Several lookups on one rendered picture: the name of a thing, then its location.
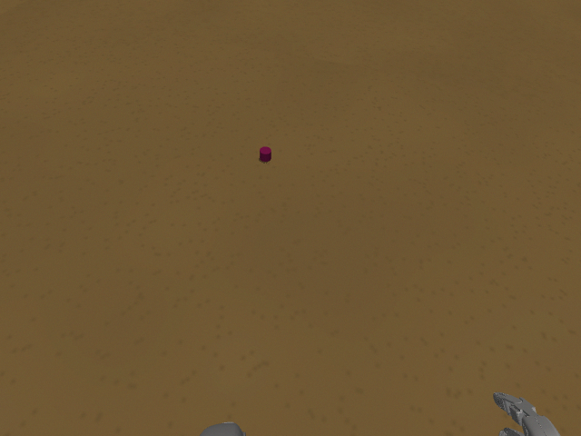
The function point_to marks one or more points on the right robot hand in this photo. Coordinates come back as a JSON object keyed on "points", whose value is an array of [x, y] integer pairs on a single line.
{"points": [[525, 415]]}

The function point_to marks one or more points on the tin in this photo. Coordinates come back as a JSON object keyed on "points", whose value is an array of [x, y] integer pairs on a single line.
{"points": [[265, 154]]}

